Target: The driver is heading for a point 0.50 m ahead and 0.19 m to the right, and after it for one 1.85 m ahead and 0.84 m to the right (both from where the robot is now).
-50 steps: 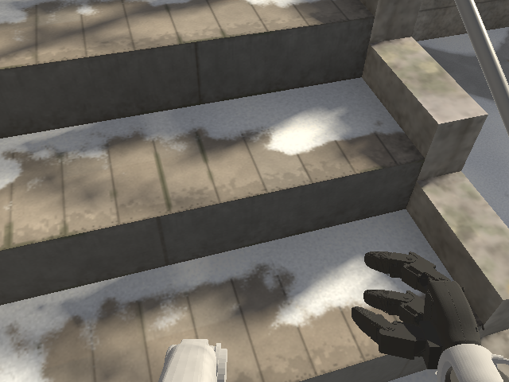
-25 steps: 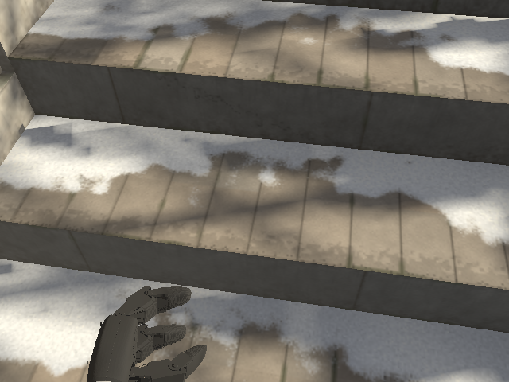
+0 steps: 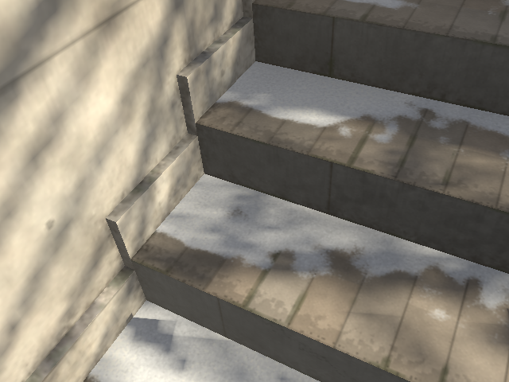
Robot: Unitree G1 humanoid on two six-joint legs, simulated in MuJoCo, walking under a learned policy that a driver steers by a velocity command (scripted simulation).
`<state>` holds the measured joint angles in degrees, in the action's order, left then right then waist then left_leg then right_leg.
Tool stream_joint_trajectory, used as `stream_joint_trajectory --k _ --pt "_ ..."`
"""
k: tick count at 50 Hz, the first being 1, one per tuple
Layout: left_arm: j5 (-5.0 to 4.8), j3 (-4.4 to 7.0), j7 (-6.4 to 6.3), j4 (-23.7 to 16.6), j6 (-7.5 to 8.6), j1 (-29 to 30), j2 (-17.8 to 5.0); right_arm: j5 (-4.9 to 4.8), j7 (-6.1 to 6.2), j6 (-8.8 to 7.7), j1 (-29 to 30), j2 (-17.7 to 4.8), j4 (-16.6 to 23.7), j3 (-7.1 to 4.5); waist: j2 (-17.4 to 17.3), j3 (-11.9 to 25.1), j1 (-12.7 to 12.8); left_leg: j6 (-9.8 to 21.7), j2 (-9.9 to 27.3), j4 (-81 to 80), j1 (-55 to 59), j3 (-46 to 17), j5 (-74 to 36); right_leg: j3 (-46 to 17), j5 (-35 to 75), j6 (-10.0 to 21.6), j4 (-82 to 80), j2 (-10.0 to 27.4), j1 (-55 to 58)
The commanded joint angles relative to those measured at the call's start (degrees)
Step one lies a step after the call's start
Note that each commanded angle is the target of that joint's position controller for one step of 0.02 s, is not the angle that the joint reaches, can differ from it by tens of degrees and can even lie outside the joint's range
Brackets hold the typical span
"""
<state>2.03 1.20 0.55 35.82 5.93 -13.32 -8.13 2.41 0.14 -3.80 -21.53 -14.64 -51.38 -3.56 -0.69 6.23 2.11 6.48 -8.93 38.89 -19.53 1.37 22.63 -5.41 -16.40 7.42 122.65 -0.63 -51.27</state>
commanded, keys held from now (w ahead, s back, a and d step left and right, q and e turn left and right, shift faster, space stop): w+shift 0.26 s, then w+e+shift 0.16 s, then e+shift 0.58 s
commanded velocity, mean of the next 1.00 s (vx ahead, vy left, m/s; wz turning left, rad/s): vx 0.64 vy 0.00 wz -0.47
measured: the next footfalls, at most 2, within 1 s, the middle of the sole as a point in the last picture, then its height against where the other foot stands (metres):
right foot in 0.22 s outside the picture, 0.17 m higher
left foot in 0.56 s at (289, 247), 0.17 m higher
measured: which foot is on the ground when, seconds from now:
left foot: down 0.00-0.22, up 0.24-0.54, down 0.56-1.00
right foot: up 0.00-0.20, down 0.22-0.58, up 0.60-1.00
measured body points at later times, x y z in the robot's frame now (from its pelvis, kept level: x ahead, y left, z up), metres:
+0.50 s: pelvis +0.44 -0.08 +0.20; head +0.47 -0.08 +0.65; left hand +0.35 +0.18 +0.07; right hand +0.75 -0.24 +0.24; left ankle +0.59 +0.02 -0.29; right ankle +0.30 -0.15 -0.54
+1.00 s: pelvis +0.71 -0.12 +0.38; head +0.70 -0.13 +0.83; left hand +1.02 -0.12 +0.33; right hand +0.60 -0.29 +0.22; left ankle +0.70 +0.01 -0.37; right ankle +0.77 -0.31 -0.14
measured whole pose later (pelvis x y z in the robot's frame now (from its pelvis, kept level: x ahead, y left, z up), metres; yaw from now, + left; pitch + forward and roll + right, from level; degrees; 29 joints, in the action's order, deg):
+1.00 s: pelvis +0.71 -0.12 +0.38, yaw -32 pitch +7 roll +0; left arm 1.7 -2.8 6.0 38.3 -2.3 3.6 -6.3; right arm 5.6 -2.0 -5.4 -22.4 -8.6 -59.5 -0.1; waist -2.1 8.6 -1.4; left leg 0.7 6.6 14.8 -6.2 22.1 13.7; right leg 4.5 -26.5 8.2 95.5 8.7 -72.2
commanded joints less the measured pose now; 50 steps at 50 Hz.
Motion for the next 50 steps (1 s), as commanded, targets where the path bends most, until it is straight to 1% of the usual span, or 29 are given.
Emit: stream_joint_trajectory --k 1,3,5,7,9,10,11,12,13,17,20,22,24,25,26,27,28,29,30,31,32,34,36,37,40,43,46,48,50 --pt "-0.74 -3.95 -1.52 -8.96 -2.15 10.22 7.28 0.07 -0.95 -2.57 -3.18 4.26 -2.24 1.96 -1.55 -10.54 0.4 8.37 19.43 -23.36 1.55 -17.98 -13.49 0.86 -12.3 1.16 19.88 0.76 -26.82" --pt "-0.4 -5.99 -2.69 -15.29 -2.63 22.18 8.25 -1.64 -0.96 -3.2 -3.79 2.87 -3.99 2.7 -1.01 -16.17 1.37 3.96 16.69 -31.3 -5.63 -10.6 -6.04 3.07 -15.51 2.16 2.13 4.01 -27.33" --pt "-1.03 -5.93 -2.05 -16.33 -2.55 22.48 3.15 -3.22 0.85 -2.55 -0.05 0.34 -2.18 2.93 2.38 -14.35 3.81 5.64 15.06 -44.88 -19.06 -6.81 -18.72 10.51 -6.51 -0.35 -25.5 6.18 -1.25" --pt "-1.98 -5.17 -1.87 -11.66 -2.69 13.69 2.29 -6.74 2.16 -4.39 1.07 -6.0 0.1 2.01 2.43 -3.65 5.9 7.15 16.39 -43.77 -22.2 -3.31 -63.95 17.49 0.86 -0.58 -35.3 1.29 33.21" --pt "-2.02 -2.19 -3.35 -7.6 -3.11 1.04 -3.69 -5.79 2.03 -6.24 1.18 -18.39 3.03 -2.28 -9.49 10.97 11.29 6.59 19.94 -14.99 4.88 -3.61 -117.74 15.62 -12.22 -0.71 -46.65 -3.21 36.12" --pt "-1.65 -0.84 -3.16 -7.23 -2.65 -3.47 -6.95 -4.18 1.22 -6.4 3.23 -17.29 4.46 -3.15 -11.5 13.93 14.77 4.96 20.0 2.01 10.26 -5.98 -119.86 11.98 -15.16 0.72 -59.48 -4.55 37.8" --pt "-0.03 1.68 -3.24 -3.81 -2.08 -9.51 -12.64 -2.09 -0.01 -7.17 6.79 -13.42 6.54 -3.57 -6.54 13.98 16.63 2.45 14.47 25.27 3.73 -7.72 -93.68 -2.39 -18.67 4.51 -71.44 -0.13 42.92" --pt "0.76 4.31 -3.5 0.5 -2.3 -11.19 -19.92 -1.55 -2.0 -7.9 5.67 -1.37 11.98 -1.81 19.55 12.95 10.34 -1.18 -2.2 54.08 -19.21 -10.18 -20.21 -37.0 -8.07 10.67 -94.72 15.27 51.29" --pt "0.08 4.45 -2.77 0.23 -2.51 -4.85 -16.52 0.52 -2.28 -7.86 3.0 3.2 15.17 -0.44 12.1 12.97 4.27 0.02 -0.71 72.84 -28.76 -16.5 -19.22 -50.12 -12.78 9.46 -103.4 18.53 49.57" --pt "-0.33 1.08 -0.38 13.66 -0.86 -6.1 -2.31 3.11 -0.24 -3.04 13.9 12.91 23.62 4.72 1.92 -6.77 -5.42 2.24 6.09 91.3 -49.52 -7.29 -10.94 -18.48 -4.9 4.79 -99.18 9.49 35.5" --pt "-1.05 0.32 0.75 14.92 1.32 -2.21 -3.73 0.9 1.66 1.11 23.74 9.22 29.09 5.5 2.51 -15.3 -8.48 0.5 9.84 70.19 -42.78 -0.02 -1.49 -5.27 9.82 2.42 -110.9 4.82 18.54" --pt "-1.03 0.56 -0.81 19.5 2.31 -12.8 -5.86 0.15 2.37 0.51 31.25 10.2 32.19 6.45 5.99 -15.09 -3.46 -1.0 9.63 82.48 -53.66 3.48 8.61 -7.73 28.43 7.59 -115.07 8.06 29.13" --pt "-2.05 1.52 -2.74 20.42 1.33 -17.54 -7.9 0.61 1.39 -1.5 34.57 10.37 36.08 7.81 3.49 -14.1 -2.33 0.19 11.85 56.69 -47.25 4.63 13.08 -4.04 42.77 4.53 -118.84 5.9 34.65" --pt "-3.03 2.52 -3.43 18.04 -0.51 -12.81 -9.77 -0.92 0.92 -1.76 29.66 11.32 35.04 8.64 -3.81 -8.98 -5.59 -0.29 10.4 31.49 -17.68 6.79 0.01 -0.52 47.95 4.28 -122.0 2.39 21.87" --pt "-5.23 3.61 -3.63 14.6 0.01 -15.26 -14.43 -1.57 1.35 -1.57 22.69 7.53 30.59 6.43 -5.39 7.77 -6.54 -2.42 2.46 32.68 10.15 10.32 -7.31 -4.54 76.93 4.65 -114.87 2.64 18.78" --pt "-3.95 6.77 -2.18 11.34 1.55 -9.06 -24.3 -1.85 2.47 -0.11 8.08 4.11 28.95 3.88 6.65 16.68 -15.41 -2.58 3.99 26.4 18.31 3.74 -10.8 -6.2 93.06 4.2 -103.72 6.65 27.6" --pt "2.14 6.29 8.8 17.56 1.08 -3.72 -25.27 -4.03 -1.82 7.21 9.38 -1.48 28.33 3.82 8.32 24.05 -29.37 -1.93 3.23 6.07 20.97 -4.75 -19.77 -11.6 112.01 5.32 -92.62 12.94 26.06" --pt "2.06 6.04 11.63 14.55 1.09 -8.29 -13.42 -0.74 -1.7 10.34 -8.85 -4.19 17.95 2.49 -5.57 33.18 -21.07 8.05 16.42 1.97 40.69 -15.81 -61.49 -6.62 58.5 0.76 -70.84 5.77 26.33" --pt "2.23 5.33 11.29 14.98 0.29 -26.4 -11.39 -0.04 -4.65 10.31 -10.43 -6.11 17.06 2.66 -28.27 46.36 -14.83 26.23 36.34 -7.45 40.71 -56.42 -64.19 -16.74 7.23 -1.72 -34.05 -8.95 19.83" --pt "0.66 7.96 10.39 14.61 -0.15 -19.39 -16.71 0.84 -3.1 7.55 -7.37 -7.43 13.18 1.94 -10.92 22.2 -14.44 22.71 33.26 -13.67 25.41 -53.7 -45.04 -15.32 10.82 -2.3 -15.26 -6.77 5.62" --pt "-0.62 6.66 8.66 13.41 -0.45 -14.94 -10.73 -1.13 -3.14 4.68 4.0 -5.79 10.17 2.59 -9.56 11.1 -7.72 19.81 32.11 -14.47 13.16 -43.38 -34.32 -12.66 11.91 -0.78 -3.53 -5.7 -3.53" --pt "0.7 2.35 3.91 13.41 -1.77 -13.81 -1.22 -0.94 -3.15 0.39 15.1 9.73 5.17 6.66 0.92 11.88 0.19 12.14 29.91 -12.86 5.89 -20.5 -41.42 -7.36 14.49 2.68 -2.97 0.31 -6.98" --pt "1.19 0.54 3.15 11.17 -3.57 -9.58 2.29 -1.21 -0.94 -2.56 16.76 19.16 3.75 7.88 2.67 7.78 4.39 4.53 24.74 -15.04 2.42 -4.17 -40.24 -3.11 9.01 -0.44 -13.47 6.87 -8.13" --pt "0.99 0.65 3.2 11.19 -4.26 -7.52 1.73 -2.46 0.4 -3.37 16.98 16.94 4.16 6.97 1.74 4.29 4.23 5.41 22.64 -16.69 2.34 1.16 -42.75 0.65 6.24 -2.76 -15.24 6.75 -9.94" --pt "-3.2 -0.31 3.97 6.58 -4.17 1.71 1.53 2.82 1.95 -2.99 8.4 4.46 -0.75 3.03 -6.9 1.02 2.04 6.14 22.73 -22.18 0.12 7.07 -38.83 7.48 -9.86 -2.38 -3.92 5.06 -14.57" --pt "-2.64 -2.96 4.11 0.24 -4.82 11.11 1.27 3.8 -0.96 -2.42 3.44 2.04 -5.22 2.92 -3.0 0.5 0.85 7.48 31.18 -28.14 10.58 4.85 -21.04 0.41 -15.2 3.02 -1.88 8.95 -29.7" --pt "-1.46 -2.61 4.02 -0.97 -6.19 17.51 -2.07 5.59 -1.37 -2.92 4.42 -0.06 -4.53 3.0 1.03 1.45 1.35 6.79 27.08 -30.39 8.18 11.29 -13.98 4.56 3.39 2.19 -22.13 11.25 -24.68" --pt "-0.09 -3.94 5.62 -0.99 -8.62 20.2 -0.19 2.89 -2.24 -2.38 2.84 -4.22 -3.96 1.25 -3.79 -0.58 -0.81 8.73 30.15 -34.56 11.97 13.27 -16.1 11.32 -15.46 -0.32 -28.29 8.92 -22.26" --pt "1.17 -4.31 6.77 0.05 -9.34 20.75 0.88 1.52 -2.57 -2.66 -0.27 -2.74 -3.67 1.47 -1.33 -3.79 -2.56 7.54 32.24 -34.25 17.08 14.52 -26.32 14.2 -14.8 0.46 -33.93 9.7 -18.93"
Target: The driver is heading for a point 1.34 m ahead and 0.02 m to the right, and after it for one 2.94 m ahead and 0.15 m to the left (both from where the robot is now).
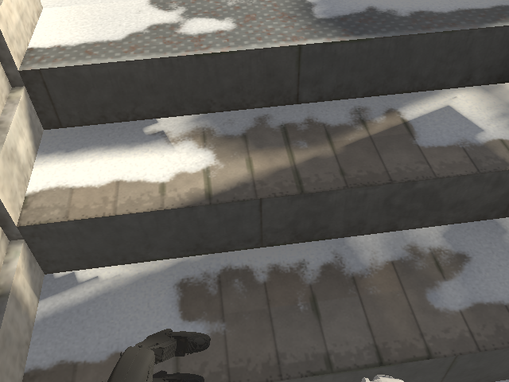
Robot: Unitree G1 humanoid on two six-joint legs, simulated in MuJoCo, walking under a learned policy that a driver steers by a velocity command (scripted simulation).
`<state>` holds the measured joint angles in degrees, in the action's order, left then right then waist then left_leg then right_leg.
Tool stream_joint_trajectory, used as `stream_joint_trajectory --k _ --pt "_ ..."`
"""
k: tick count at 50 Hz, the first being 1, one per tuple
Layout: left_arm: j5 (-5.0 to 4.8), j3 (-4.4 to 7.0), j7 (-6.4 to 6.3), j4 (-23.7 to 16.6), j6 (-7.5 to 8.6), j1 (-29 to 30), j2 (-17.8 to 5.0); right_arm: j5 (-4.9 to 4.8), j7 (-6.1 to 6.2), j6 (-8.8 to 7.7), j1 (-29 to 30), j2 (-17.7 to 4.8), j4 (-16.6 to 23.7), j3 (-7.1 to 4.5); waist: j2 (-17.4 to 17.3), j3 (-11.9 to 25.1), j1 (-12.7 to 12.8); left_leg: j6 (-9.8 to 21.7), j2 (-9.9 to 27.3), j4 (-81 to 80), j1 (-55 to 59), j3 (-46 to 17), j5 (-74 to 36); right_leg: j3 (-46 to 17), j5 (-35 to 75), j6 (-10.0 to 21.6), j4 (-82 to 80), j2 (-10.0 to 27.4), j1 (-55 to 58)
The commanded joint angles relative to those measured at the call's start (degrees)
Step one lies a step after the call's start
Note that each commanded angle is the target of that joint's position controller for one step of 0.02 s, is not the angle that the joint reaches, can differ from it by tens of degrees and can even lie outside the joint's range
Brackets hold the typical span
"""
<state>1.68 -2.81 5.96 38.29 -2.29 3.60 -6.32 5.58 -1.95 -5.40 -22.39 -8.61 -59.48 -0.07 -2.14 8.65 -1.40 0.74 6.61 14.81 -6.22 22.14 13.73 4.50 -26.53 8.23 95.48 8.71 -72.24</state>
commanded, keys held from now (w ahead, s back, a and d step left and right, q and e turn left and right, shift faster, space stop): e+shift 0.12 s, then shift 0.06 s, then w+shift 0.82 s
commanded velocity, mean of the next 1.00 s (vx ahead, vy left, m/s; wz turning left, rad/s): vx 0.61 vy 0.00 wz -0.34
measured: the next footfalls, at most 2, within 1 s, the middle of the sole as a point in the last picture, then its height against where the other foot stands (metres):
right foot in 0.10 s outside the picture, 0.17 m higher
left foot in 0.78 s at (200, 330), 0.17 m higher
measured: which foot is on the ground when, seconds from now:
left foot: down 0.00-0.14, up 0.16-0.76, down 0.78-1.00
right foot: up 0.00-0.08, down 0.10-0.78, up 0.80-1.00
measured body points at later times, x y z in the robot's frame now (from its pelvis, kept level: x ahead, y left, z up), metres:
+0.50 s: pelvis +0.19 -0.03 +0.15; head +0.17 -0.02 +0.60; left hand +0.25 +0.21 +0.00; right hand +0.28 -0.30 +0.06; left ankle +0.27 +0.09 -0.39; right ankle +0.18 -0.14 -0.58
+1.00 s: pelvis +0.48 +0.10 +0.27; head +0.47 +0.15 +0.72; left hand +0.74 +0.22 +0.18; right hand +0.42 -0.14 +0.15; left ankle +0.51 +0.16 -0.41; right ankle +0.45 -0.07 -0.22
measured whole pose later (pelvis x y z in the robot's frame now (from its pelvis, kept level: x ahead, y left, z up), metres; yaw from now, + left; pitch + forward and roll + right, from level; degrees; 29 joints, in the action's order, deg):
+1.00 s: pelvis +0.48 +0.10 +0.27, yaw -17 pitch +1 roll -2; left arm 5.3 1.1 2.6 38.3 0.6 -3.7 -9.1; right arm 0.3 2.0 -2.9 -23.7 -8.4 -54.0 -1.0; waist 4.8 5.5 -0.2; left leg 4.8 -1.2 57.8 -29.6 2.6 29.3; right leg -6.3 -4.7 4.3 105.8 -4.9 -55.1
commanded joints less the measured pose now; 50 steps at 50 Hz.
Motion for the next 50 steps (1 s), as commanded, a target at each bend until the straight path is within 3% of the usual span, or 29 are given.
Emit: stream_joint_trajectory --k 1,4,5,6,7,8,9,10,12,14,15,19,20,23,27,31,34,35,36,37,38,39,40,41,43,44,45,47,50 --pt "1.08 0.13 1.4 -2.18 -0.12 2.1 -0.34 -2.5 0.09 -1.84 -1.65 -9.29 4.97 -2.37 -3.34 -6.75 1.4 13.28 18.09 -8.46 7.1 -5.61 -31.22 5.35 -5.87 -0.1 -7.75 -2.53 6.46" --pt "-0.9 0.04 0.71 1.0 3.52 -5.12 -1.43 -2.33 0.59 -3.39 -2.64 -15.93 7.55 -5.5 -5.2 -4.4 5.36 10.69 17.81 1.82 18.92 -1.1 -76.52 3.63 5.8 1.48 -25.4 -6.61 15.43" --pt "-1.52 0.93 -1.35 0.32 3.41 -6.73 -3.24 -1.24 0.44 -3.94 -3.61 -16.6 7.8 -5.84 -8.54 -0.78 6.81 8.17 15.98 6.77 15.28 -0.12 -81.68 3.48 17.33 4.89 -28.16 -10.03 26.3" --pt "-2.54 2.45 -3.77 0.62 3.25 -9.2 -8.46 -0.74 0.72 -4.54 -6.8 -12.95 9.33 -5.61 -1.17 8.6 5.03 2.08 8.21 15.92 0.2 -1.36 -66.44 -8.39 34.7 9.92 -28.79 -9.22 46.55" --pt "-0.27 5.12 -5.99 -0.25 2.22 -14.97 -13.46 -0.88 0.07 -4.23 -4.21 -13.6 14.36 -6.17 5.36 12.5 7.46 -1.5 1.76 24.76 -13.02 -6.16 -34.7 -22.04 33.65 12.91 -42.55 -6.9 61.04" --pt "2.13 7.94 -7.29 0.84 1.41 -21.14 -20.17 -1.7 -1.98 -2.75 9.93 -8.75 20.56 -5.21 12.89 13.03 12.17 -2.59 -4.95 45.56 -27.29 -14.67 1.65 -37.54 24.54 12.69 -58.43 -0.31 65.39" --pt "2.07 10.17 -6.79 0.72 2.01 -22.99 -24.8 -3.5 -4.03 -1.25 11.09 -9.45 21.36 -5.6 14.72 17.43 13.3 -1.84 -8.51 75.87 -31.77 -29.14 0.7 -48.89 19.27 13.03 -67.01 3.86 61.37" --pt "1.24 10.44 -6.18 2.76 3.18 -21.63 -23.22 -3.53 -5.06 -0.8 8.09 -8.21 19.24 -5.45 10.59 12.26 11.27 0.31 -8.43 87.13 -39.36 -37.74 -5.33 -47.97 -2.05 8.49 -69.9 2.68 55.58" --pt "-2.48 7.59 -3.67 8.47 5.18 -18.87 -14.45 -0.98 -4.48 -1.29 3.13 -5.91 14.54 -3.62 6.54 -3.41 5.38 2.22 -9.06 98.8 -50.15 -36.71 -7.64 -47.52 -23.71 9.91 -68.04 -0.49 42.98" --pt "-0.35 4.15 -3.09 10.4 5.33 -13.95 -5.57 -1.37 -2.38 -0.46 3.97 -3.62 14.15 -2.03 0.06 -4.09 0.84 4.51 -7.09 96.17 -51.22 -35.3 -6.93 -43.21 -22.42 9.46 -68.1 -1.31 36.58" --pt "2.18 3.51 -3.14 11.9 5.62 -14.37 -5.11 -0.91 -1.49 0.77 5.11 -4.69 15.22 -1.68 -0.72 -2.22 -0.25 3.7 -6.42 91.36 -53.15 -34.62 -8.89 -40.61 -21.22 8.59 -68.54 -1.83 39.01" --pt "1.93 4.88 -4.37 11.65 8.73 -11.18 -13.22 -2.51 -3.47 2.46 5.29 -9.12 14.76 -1.96 6.98 -4.12 -1.06 -1.54 -5.85 90.25 -45.36 -26.23 -1.93 -24.74 -13.48 5.31 -73.35 -2.77 30.91" --pt "-0.88 6.73 -6.0 14.21 8.27 -15.82 -15.46 -4.61 1.47 2.53 14.7 -6.92 21.86 -2.21 0.78 -4.29 -1.65 -1.01 -1.64 76.44 -44.92 -23.86 -3.94 -25.39 -11.14 4.31 -81.93 -0.3 37.99" --pt "0.19 8.18 -6.57 15.17 8.32 -21.25 -15.39 -5.32 4.37 2.16 14.61 -7.25 22.57 -2.09 8.38 -4.59 1.22 -0.6 -0.53 80.56 -48.4 -23.02 2.06 -24.39 -10.61 6.8 -84.38 0.72 48.36" --pt "0.92 9.08 -6.24 15.26 9.14 -26.85 -15.23 -6.06 4.37 2.61 21.28 -7.23 26.54 -2.88 9.29 -8.29 5.44 0.77 -0.49 97.62 -71.44 -26.23 17.94 -25.85 -10.4 8.64 -83.75 7.32 68.42" --pt "2.2 9.76 -7.93 16.88 10.42 -31.66 -16.88 -6.42 3.96 2.47 32.9 -3.84 33.42 -1.4 9.85 -10.62 9.24 2.97 0.36 106.96 -88.46 -31.05 30.75 -24.56 -9.04 5.1 -86.14 14.6 79.0" --pt "1.25 9.91 -8.86 16.6 9.46 -28.34 -18.15 -5.97 3.23 4.19 39.14 -1.05 38.38 1.01 9.79 -10.84 6.46 3.5 1.07 93.82 -79.72 -26.84 30.5 -14.26 -9.35 0.16 -94.8 12.17 68.49" --pt "-0.85 10.17 -8.97 14.3 8.99 -21.88 -20.59 -5.01 1.74 4.91 29.48 -1.78 36.55 1.59 8.14 -7.4 -0.72 5.41 4.04 75.1 -53.91 -26.39 22.8 -7.2 -1.32 -1.44 -101.44 10.52 54.06" --pt "-1.83 9.68 -8.47 11.71 8.76 -13.49 -21.24 -4.84 1.33 5.44 19.29 -4.5 32.54 0.35 7.58 -4.79 -5.47 5.89 0.61 65.82 -29.57 -22.48 19.23 -1.31 10.85 -2.12 -103.05 7.46 42.31" --pt "-2.12 9.81 -7.64 10.74 8.45 -12.25 -23.18 -5.54 1.63 6.02 9.17 -6.95 27.8 -1.22 7.09 -0.86 -8.26 5.04 -5.18 65.28 -16.21 -12.48 19.11 1.05 28.94 0.68 -97.08 5.56 39.89" --pt "-1.99 9.66 -6.95 11.16 7.7 -10.92 -22.69 -5.37 2.43 6.54 -8.76 -10.0 21.42 -2.72 6.01 6.88 -16.35 4.99 -12.78 65.16 -4.05 -11.08 22.63 3.78 65.06 0.61 -74.23 2.57 45.04" --pt "-1.38 9.42 -5.84 10.41 7.31 -7.44 -22.14 -5.7 2.6 5.72 -21.39 -14.83 16.78 -4.66 -1.22 7.97 -23.86 4.01 -15.27 44.82 0.77 -21.55 24.31 -2.27 65.49 -0.44 -46.07 0.44 43.31" --pt "-0.51 7.19 -4.16 4.33 5.88 -2.92 -8.91 -5.15 4.58 4.24 -20.21 -23.32 13.46 -5.71 -35.8 4.91 -19.45 2.46 -1.08 9.49 -1.91 -60.88 48.78 -13.23 7.76 -4.03 -20.87 -18.11 26.48" --pt "2.35 5.84 -4.26 1.72 4.86 -7.33 -1.44 -5.86 5.3 3.58 0.4 -20.75 19.74 -4.15 -34.07 2.1 -7.27 -2.51 4.03 -3.14 -11.42 -79.64 58.4 -31.29 9.34 -3.07 0.88 -21.15 23.63" --pt "4.6 4.8 -3.0 1.14 5.2 -15.03 -3.55 -6.14 4.54 3.01 15.16 -15.34 19.78 -3.57 -11.85 -7.32 5.44 -1.14 5.68 4.45 -23.7 -75.79 50.36 -18.58 18.8 -2.92 9.68 -15.15 16.72" --pt "5.57 4.53 -3.27 1.51 5.09 -16.63 -3.43 -5.8 3.97 2.61 16.93 -11.96 18.68 -3.13 -9.02 -5.53 7.98 1.75 4.57 11.3 -26.66 -67.28 47.08 -16.81 20.62 -2.5 9.11 -12.75 17.97" --pt "6.06 4.18 -3.47 0.8 4.42 -16.18 -2.37 -5.16 4.01 2.72 17.97 -6.24 16.46 -1.9 -9.72 -4.97 9.63 2.79 2.39 15.13 -30.03 -57.55 42.61 -16.57 23.77 -2.81 11.91 -12.31 18.55" --pt "4.42 4.24 -3.01 -1.18 3.08 -13.01 -3.16 -4.51 4.14 1.19 14.49 -4.12 13.79 -1.31 -8.07 -5.63 8.42 4.31 1.29 14.0 -26.57 -49.85 34.01 -15.4 25.27 -3.18 16.82 -12.37 12.54" --pt "2.23 3.94 -3.37 -2.39 1.69 -9.25 -4.99 -5.97 4.03 -0.85 7.22 -8.35 11.87 -2.98 1.37 -10.15 5.93 6.49 2.59 5.17 -18.16 -46.11 26.8 -12.16 20.33 -4.86 10.11 -10.96 5.27"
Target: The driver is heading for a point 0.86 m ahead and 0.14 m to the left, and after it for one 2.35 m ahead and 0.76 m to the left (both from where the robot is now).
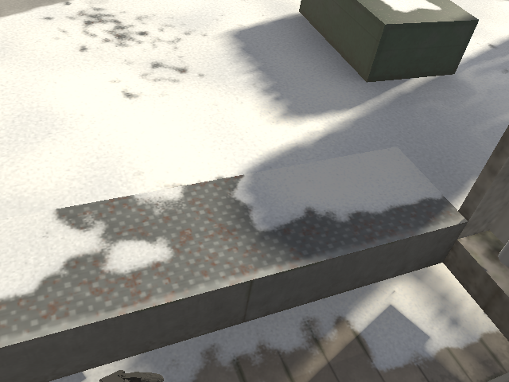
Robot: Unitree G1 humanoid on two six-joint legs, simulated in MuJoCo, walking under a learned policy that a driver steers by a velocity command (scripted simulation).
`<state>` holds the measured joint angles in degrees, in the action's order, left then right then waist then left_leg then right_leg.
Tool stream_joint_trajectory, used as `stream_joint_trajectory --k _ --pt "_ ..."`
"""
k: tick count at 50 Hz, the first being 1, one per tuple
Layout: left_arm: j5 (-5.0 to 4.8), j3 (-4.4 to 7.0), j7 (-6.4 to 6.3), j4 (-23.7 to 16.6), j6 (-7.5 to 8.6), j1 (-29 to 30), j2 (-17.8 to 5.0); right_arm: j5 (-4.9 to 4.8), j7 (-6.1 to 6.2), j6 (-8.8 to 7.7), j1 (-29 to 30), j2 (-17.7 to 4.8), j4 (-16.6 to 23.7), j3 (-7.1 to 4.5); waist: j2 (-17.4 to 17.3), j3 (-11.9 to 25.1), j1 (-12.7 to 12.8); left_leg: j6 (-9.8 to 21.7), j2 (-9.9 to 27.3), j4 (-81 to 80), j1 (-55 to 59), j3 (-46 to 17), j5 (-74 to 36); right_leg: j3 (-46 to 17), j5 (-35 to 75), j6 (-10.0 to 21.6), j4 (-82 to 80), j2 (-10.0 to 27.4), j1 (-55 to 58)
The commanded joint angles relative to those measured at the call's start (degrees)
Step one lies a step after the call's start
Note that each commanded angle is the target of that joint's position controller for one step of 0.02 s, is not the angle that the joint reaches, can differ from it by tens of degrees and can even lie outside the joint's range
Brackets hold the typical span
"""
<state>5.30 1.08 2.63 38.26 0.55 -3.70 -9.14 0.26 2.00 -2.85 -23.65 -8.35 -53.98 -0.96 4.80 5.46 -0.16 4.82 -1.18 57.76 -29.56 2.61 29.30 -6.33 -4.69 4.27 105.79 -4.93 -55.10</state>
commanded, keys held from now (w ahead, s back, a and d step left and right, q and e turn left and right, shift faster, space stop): w+shift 0.70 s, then shift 0.30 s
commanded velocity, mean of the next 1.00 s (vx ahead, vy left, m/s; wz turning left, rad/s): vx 0.86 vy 0.00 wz -0.01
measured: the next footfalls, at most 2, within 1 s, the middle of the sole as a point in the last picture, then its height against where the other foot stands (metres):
right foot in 0.40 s outside the picture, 0.17 m higher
left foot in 0.76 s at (144, 192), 0.17 m higher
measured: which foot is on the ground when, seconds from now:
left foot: down 0.00-0.42, up 0.44-0.74, down 0.76-1.00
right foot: up 0.00-0.38, down 0.40-0.76, up 0.78-1.00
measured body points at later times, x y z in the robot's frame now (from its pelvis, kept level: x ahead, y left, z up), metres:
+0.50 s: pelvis +0.41 +0.05 +0.12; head +0.41 +0.11 +0.57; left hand +0.53 +0.31 -0.02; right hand +0.48 -0.20 +0.02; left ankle +0.24 +0.13 -0.37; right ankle +0.44 -0.02 -0.51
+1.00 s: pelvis +0.88 +0.16 +0.39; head +0.88 +0.18 +0.84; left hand +1.08 +0.41 +0.30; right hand +0.86 -0.08 +0.25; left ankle +0.85 +0.26 -0.34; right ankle +0.94 +0.01 -0.20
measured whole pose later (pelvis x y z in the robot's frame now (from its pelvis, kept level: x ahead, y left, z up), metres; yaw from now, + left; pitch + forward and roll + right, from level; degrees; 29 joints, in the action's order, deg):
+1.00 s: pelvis +0.88 +0.16 +0.39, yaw +0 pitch +5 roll +0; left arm 3.2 2.6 3.0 40.0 6.7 -7.2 -16.2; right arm 2.6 -3.4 -5.4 -25.1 -11.5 -56.1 -0.6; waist 2.5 5.4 -2.6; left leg 2.4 -2.0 36.1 -19.8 1.5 20.9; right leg -3.2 -15.1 0.0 84.3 2.6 -53.1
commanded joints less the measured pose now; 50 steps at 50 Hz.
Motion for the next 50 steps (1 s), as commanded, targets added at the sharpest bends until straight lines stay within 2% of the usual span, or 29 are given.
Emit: stream_joint_trajectory --k 1,3,8,12,15,17,18,19,20,21,22,25,27,30,32,33,34,36,37,38,39,40,41,42,43,44,46,47,50 --pt "-2.08 0.27 0.07 -2.92 -1.53 1.23 -2.28 -1.13 0.5 -3.26 5.99 -7.81 6.04 -1.89 -5.81 -9.63 2.93 3.63 11.42 -40.95 8.11 -26.63 9.66 -0.36 -3.61 -1.92 -1.32 3.07 -15.73" --pt "-2.83 1.0 0.86 -2.12 -1.79 1.67 -3.13 -1.94 0.62 -3.58 6.02 -8.08 7.12 -1.92 -4.18 -10.92 3.37 3.34 11.28 -44.56 12.17 -22.38 2.39 0.27 1.12 -2.03 -6.67 4.13 -16.51" --pt "-2.45 -0.66 -0.77 -4.28 -2.32 9.14 5.82 0.74 0.24 -3.69 -5.3 -6.38 3.72 -1.86 -4.02 -13.11 0.24 5.64 12.35 -43.35 26.15 -13.1 0.53 2.12 -15.11 1.07 22.2 -0.66 -38.73" --pt "-2.66 -3.45 -0.52 -10.62 -3.55 16.83 6.61 -1.42 0.4 -3.63 -12.34 -2.18 -1.67 -0.23 -9.3 -12.97 -1.89 3.2 10.66 -52.12 27.79 -10.32 -9.24 13.1 -18.62 1.09 9.1 5.27 -36.87" --pt "-5.09 -2.79 0.73 -11.92 -2.73 16.59 2.26 -3.23 1.25 -3.89 -13.91 -2.62 -0.97 0.53 -9.59 -10.66 -2.25 1.35 10.44 -58.45 27.98 -3.14 -66.05 24.05 -20.38 3.39 -11.71 5.25 -13.68" --pt "-7.98 -2.61 -0.33 -9.85 -1.78 6.85 1.3 -3.35 2.58 -5.64 -11.49 -8.27 0.9 -0.37 -16.59 2.02 5.3 -0.74 15.31 -47.31 26.16 -1.91 -130.85 25.38 -15.39 7.39 -27.23 -1.04 18.33" --pt "-7.98 -1.15 -1.23 -7.15 -2.74 -0.65 -2.43 -4.39 2.99 -6.15 -9.13 -14.6 2.08 -1.78 -17.18 8.5 10.24 -1.57 17.13 -35.23 26.41 -1.75 -160.79 23.45 -16.83 7.95 -26.13 -4.35 27.37" --pt "-6.97 0.8 -1.59 -7.11 -2.73 -6.06 -6.6 -2.74 2.39 -6.73 -7.25 -18.13 5.44 -3.41 -25.14 7.47 12.91 -0.94 19.43 -22.54 32.1 -3.94 -166.62 20.31 -25.17 9.38 -35.7 -5.14 27.0" --pt "-5.66 2.2 -1.82 -3.8 -1.97 -14.8 -10.26 -3.49 1.67 -7.0 -0.12 -22.2 8.03 -5.08 -21.81 11.44 19.44 -1.03 17.74 -4.89 23.25 -3.28 -162.29 13.68 -26.49 11.95 -42.84 -4.03 42.2" --pt "-2.35 4.85 -1.44 -0.33 -1.02 -21.09 -16.16 -6.25 0.14 -8.23 0.36 -16.9 11.52 -4.83 -2.57 15.97 20.17 -2.21 3.3 22.98 0.87 -6.5 -105.01 -17.81 -23.8 20.77 -56.27 8.72 59.49" --pt "-1.96 6.4 -2.23 2.83 -1.18 -22.94 -17.84 -3.11 -2.0 -9.28 7.65 -14.12 14.23 -5.26 8.26 18.36 18.88 -3.18 -12.64 54.7 -9.08 -7.62 -24.77 -48.26 -19.73 26.09 -79.57 18.91 58.71" --pt "-0.5 3.18 -3.29 11.78 2.72 -20.26 -5.09 1.43 -2.39 -7.89 24.47 4.39 28.5 0.87 -5.74 1.43 9.77 6.78 -3.35 83.88 -35.0 -16.36 -13.54 -43.22 -34.61 19.31 -86.15 19.49 47.11" --pt "0.07 1.09 -4.36 15.83 4.42 -17.41 1.04 1.84 0.09 -2.95 22.59 8.76 30.65 3.16 -6.92 -11.39 -0.76 8.34 0.73 91.42 -43.75 -22.24 0.8 -27.16 -25.87 11.46 -88.88 22.38 32.22" --pt "-1.86 -0.47 -2.45 20.73 6.52 -13.11 -1.5 -1.28 2.56 0.99 34.83 10.62 36.9 4.96 -8.71 -26.0 -6.85 7.78 1.01 91.12 -51.55 -14.25 7.9 -3.66 -15.29 6.11 -101.11 20.04 13.94" --pt "-5.48 -0.41 -2.98 20.05 6.03 -8.95 -5.89 -3.57 1.64 1.04 31.29 3.78 35.22 4.48 -13.96 -28.48 -10.94 3.6 4.8 50.28 -31.05 -2.1 -1.21 10.39 -7.11 3.89 -110.87 13.22 0.77" --pt "-7.89 -0.32 -4.07 19.84 6.55 -11.7 -6.9 -3.57 -0.1 0.94 23.8 2.9 31.81 4.11 -15.19 -20.83 -10.8 2.93 5.5 41.48 -8.76 4.73 -8.83 12.43 2.85 5.67 -110.91 9.46 -3.48" --pt "-8.8 1.5 -4.39 16.83 7.28 -12.34 -14.37 -2.07 -2.14 0.85 16.59 1.05 28.23 3.2 -17.12 -6.19 -11.23 3.17 3.65 31.3 14.31 5.0 -20.73 12.66 18.41 7.79 -108.29 9.34 1.48" --pt "-7.07 6.14 -4.49 13.62 7.84 -16.85 -27.81 -0.38 -2.69 0.25 10.2 -1.71 23.28 1.07 -6.89 11.45 -10.46 2.19 -2.06 16.11 19.86 7.84 -15.65 9.64 68.08 8.6 -86.35 12.61 32.79" --pt "-7.38 8.04 -5.01 12.32 7.52 -12.84 -31.01 -0.61 -3.12 0.32 3.18 -3.89 21.44 -0.59 1.23 18.56 -17.51 0.12 -4.75 5.28 24.4 6.21 -15.27 8.98 84.6 6.65 -71.04 12.97 43.43" --pt "-7.16 8.33 -3.37 11.17 7.33 -12.23 -26.14 0.13 -2.94 -0.55 1.33 -8.78 20.35 -2.39 2.32 15.71 -18.5 2.54 -5.58 -11.14 20.53 -0.42 -11.79 5.83 70.16 2.73 -46.83 8.0 49.02" --pt "-4.22 5.15 -1.5 8.23 8.02 -14.93 -8.96 1.39 -3.01 -0.96 4.03 -16.25 15.22 -3.77 -14.04 10.01 -8.04 8.89 6.06 -13.19 23.32 -23.0 -44.19 1.42 -8.04 -1.88 -19.71 -4.6 33.43" --pt "-5.12 3.74 -0.7 5.24 7.93 -25.41 -0.32 1.47 -2.65 -1.55 4.66 -17.04 14.75 -4.65 -19.83 19.87 -2.43 14.96 16.99 -24.36 28.59 -45.35 -51.01 -10.22 -12.71 -1.43 3.0 -7.96 22.81" --pt "-3.93 3.02 -0.88 3.56 7.1 -25.26 -0.35 0.73 -2.81 -1.83 10.64 -12.38 12.85 -3.98 -15.63 17.75 2.82 12.84 16.47 -29.06 24.37 -48.52 -29.41 -6.33 -8.27 -0.74 7.18 -4.26 19.35" --pt "-3.39 3.1 2.5 9.19 4.91 -25.67 -3.32 0.01 -8.72 -0.44 3.18 -6.81 13.53 -0.24 -8.49 8.08 -6.55 19.92 21.21 -25.72 18.35 -50.25 -37.8 -13.99 -4.63 -0.49 19.04 -5.55 7.06" --pt "-2.59 2.96 2.12 6.18 4.79 -17.44 -6.28 0.4 -9.67 -1.23 4.58 -2.22 9.23 1.2 -1.83 5.19 -3.62 16.58 18.2 -23.23 15.93 -40.2 -41.42 -11.88 -7.7 -0.73 11.78 -2.36 3.43" --pt "-0.87 1.77 0.98 3.65 4.89 -14.53 -4.63 2.16 -9.61 -2.21 5.53 -1.13 5.58 2.03 -0.75 4.53 1.07 14.34 16.89 -20.49 14.85 -31.58 -47.04 -8.38 -7.8 -0.14 5.3 1.16 -2.47" --pt "-1.07 1.02 0.77 0.87 5.94 -9.57 -5.37 2.09 -7.78 -3.6 10.87 0.95 5.18 2.07 -4.69 3.25 2.64 10.45 14.34 -26.75 14.07 -20.2 -50.08 -2.24 -16.06 -0.83 -7.09 6.97 -3.8" --pt "-1.77 0.91 0.21 0.38 6.35 -7.75 -6.12 1.7 -6.25 -4.37 14.8 1.73 5.73 2.14 -8.18 4.25 4.51 8.07 12.19 -31.69 9.73 -16.93 -47.98 -0.17 -18.3 -1.96 -13.27 9.03 1.55" --pt "-2.6 0.73 1.17 -1.85 7.18 -3.4 -7.49 2.94 -3.84 -6.92 19.81 -8.07 9.62 -0.49 -5.4 5.07 4.36 2.98 3.6 -37.21 1.33 -3.9 -47.65 5.86 -3.14 -7.83 -40.27 11.62 18.34"
Keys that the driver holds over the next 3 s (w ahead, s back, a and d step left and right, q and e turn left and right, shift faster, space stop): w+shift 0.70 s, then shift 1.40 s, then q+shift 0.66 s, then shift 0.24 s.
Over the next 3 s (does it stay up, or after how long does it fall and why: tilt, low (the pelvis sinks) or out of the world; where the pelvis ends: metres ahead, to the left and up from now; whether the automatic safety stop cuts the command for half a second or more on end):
stays up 1.13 0.24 0.39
